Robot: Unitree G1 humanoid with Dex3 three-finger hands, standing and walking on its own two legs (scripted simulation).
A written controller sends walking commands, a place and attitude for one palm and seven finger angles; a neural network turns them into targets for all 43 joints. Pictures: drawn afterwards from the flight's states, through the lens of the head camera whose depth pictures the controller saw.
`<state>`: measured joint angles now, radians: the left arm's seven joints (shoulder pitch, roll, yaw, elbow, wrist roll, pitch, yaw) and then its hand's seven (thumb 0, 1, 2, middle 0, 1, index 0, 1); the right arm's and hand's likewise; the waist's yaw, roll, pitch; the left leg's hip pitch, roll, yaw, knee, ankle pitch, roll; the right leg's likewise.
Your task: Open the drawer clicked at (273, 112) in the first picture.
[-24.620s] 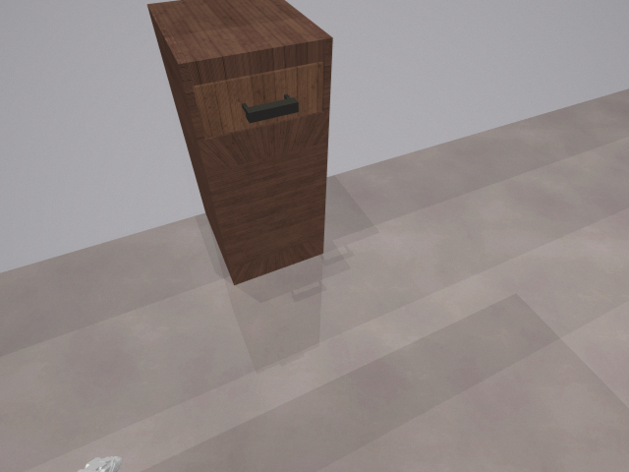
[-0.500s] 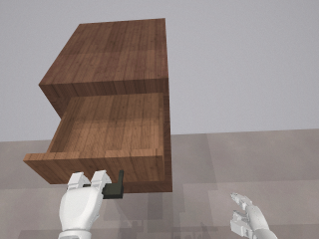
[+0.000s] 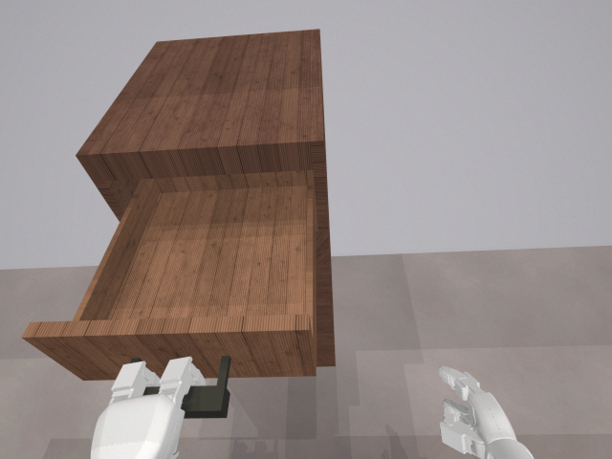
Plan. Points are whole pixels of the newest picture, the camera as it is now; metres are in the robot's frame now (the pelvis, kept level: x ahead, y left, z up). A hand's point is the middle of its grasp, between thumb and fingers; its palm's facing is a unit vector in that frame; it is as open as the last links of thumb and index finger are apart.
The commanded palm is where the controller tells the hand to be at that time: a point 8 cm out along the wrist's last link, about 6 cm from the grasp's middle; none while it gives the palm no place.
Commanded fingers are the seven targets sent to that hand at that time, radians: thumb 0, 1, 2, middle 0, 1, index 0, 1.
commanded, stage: pull the drawer open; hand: left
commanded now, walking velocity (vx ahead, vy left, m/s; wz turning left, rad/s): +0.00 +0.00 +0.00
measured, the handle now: (175, 383) +0.21 +0.19 +0.02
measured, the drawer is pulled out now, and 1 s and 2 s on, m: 0.28 0.30 0.30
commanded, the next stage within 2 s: open the thumb to release the handle in 0.32 s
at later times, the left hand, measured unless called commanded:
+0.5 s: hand out of the picture +0.13 +0.19 +0.00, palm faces -0.03 -0.12 -0.99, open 6.6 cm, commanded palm +0.10 +0.19 +0.06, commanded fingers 0.00 0.55 0.75 -0.38 -1.31 -0.38 -1.31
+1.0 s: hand (159, 453) +0.14 +0.19 +0.01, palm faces -0.02 -0.13 -0.99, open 13.1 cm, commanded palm +0.11 +0.19 +0.06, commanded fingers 0.00 -0.50 0.30 -0.30 -1.20 -0.30 -1.20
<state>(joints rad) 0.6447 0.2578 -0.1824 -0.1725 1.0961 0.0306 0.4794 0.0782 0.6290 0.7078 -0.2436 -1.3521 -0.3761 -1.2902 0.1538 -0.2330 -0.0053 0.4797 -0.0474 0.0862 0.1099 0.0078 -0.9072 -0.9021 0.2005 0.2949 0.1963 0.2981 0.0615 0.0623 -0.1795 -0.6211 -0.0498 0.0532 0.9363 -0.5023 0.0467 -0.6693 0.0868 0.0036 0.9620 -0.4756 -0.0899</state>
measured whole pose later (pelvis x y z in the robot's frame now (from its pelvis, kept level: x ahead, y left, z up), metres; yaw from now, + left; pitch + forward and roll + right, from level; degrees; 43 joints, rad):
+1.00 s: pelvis -0.01 -0.02 +0.01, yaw +1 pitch +10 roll +2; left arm 0.60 0.31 -0.11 -0.09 1.06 -0.03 0.50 0.00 -0.36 0.35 -0.33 -1.23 -0.33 -1.21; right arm 0.15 -0.24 -0.01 0.52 -0.05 0.07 0.04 0.01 -0.91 -0.90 0.20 0.30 0.20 0.30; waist 0.06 0.05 -0.16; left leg -0.61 -0.04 0.02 0.89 -0.45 0.01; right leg -0.65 0.09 -0.03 0.91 -0.43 -0.12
